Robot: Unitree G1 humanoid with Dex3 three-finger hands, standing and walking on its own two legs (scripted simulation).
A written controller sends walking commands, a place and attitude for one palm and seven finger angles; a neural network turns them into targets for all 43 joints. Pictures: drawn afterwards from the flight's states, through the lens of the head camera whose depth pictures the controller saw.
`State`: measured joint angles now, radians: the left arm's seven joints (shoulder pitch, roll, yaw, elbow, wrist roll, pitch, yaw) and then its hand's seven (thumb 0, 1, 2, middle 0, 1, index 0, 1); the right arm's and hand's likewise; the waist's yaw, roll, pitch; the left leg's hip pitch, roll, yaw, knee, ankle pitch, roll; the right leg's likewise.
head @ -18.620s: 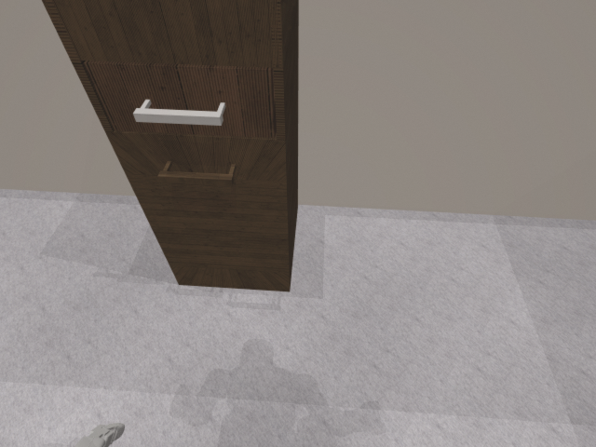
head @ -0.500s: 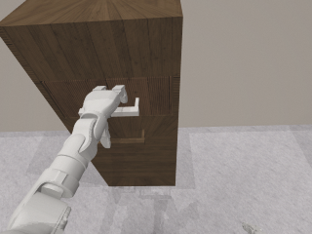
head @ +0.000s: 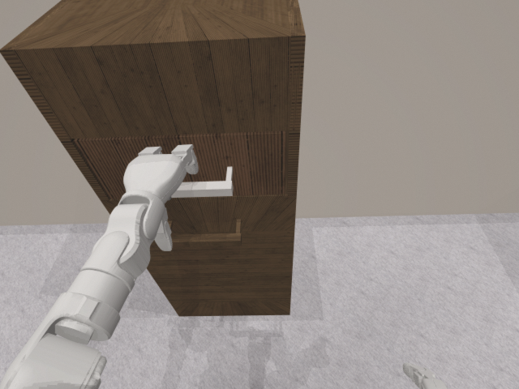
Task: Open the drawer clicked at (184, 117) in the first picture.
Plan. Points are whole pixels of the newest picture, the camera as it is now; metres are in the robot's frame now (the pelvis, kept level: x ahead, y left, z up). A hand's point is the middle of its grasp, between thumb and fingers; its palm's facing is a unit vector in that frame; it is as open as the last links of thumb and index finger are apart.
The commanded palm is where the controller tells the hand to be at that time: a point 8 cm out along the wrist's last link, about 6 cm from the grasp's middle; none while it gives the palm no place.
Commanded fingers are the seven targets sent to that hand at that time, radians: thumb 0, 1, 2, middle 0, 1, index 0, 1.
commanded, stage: move the hooked fingers above the handle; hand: left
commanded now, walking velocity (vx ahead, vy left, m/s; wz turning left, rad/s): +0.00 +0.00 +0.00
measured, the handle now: (185, 181) +0.48 +0.17 +0.04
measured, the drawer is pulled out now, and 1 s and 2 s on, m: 0.00 0.00 0.00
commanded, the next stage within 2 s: none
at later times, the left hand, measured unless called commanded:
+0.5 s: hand (186, 190) +0.41 +0.14 +0.09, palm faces -0.03 -0.09 -1.00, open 13.8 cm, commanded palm +0.39 +0.17 +0.16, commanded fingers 0.00 -0.50 0.30 -0.30 -1.20 -0.30 -1.20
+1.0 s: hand (207, 185) +0.41 +0.11 +0.10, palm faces +0.02 -0.12 -0.99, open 13.8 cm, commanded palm +0.40 +0.18 +0.16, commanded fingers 0.00 -0.50 0.30 -0.30 -1.20 -0.30 -1.20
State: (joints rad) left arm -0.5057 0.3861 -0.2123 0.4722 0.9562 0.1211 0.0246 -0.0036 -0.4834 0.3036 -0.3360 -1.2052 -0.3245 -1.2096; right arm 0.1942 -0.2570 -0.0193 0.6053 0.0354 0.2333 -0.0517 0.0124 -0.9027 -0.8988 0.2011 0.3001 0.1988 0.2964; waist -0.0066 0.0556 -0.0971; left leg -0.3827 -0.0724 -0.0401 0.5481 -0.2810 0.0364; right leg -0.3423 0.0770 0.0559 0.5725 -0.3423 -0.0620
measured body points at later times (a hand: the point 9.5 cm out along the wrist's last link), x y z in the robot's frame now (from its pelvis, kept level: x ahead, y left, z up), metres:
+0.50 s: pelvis +0.00 +0.00 +0.00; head +0.02 -0.03 +0.45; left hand +0.41 +0.15 +0.14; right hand +0.12 -0.25 -0.14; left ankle -0.01 +0.10 -0.73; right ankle -0.04 -0.08 -0.73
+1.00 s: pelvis +0.00 +0.00 +0.00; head +0.02 -0.03 +0.45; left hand +0.40 +0.11 +0.15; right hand +0.16 -0.24 -0.13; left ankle -0.01 +0.10 -0.73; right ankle -0.04 -0.08 -0.73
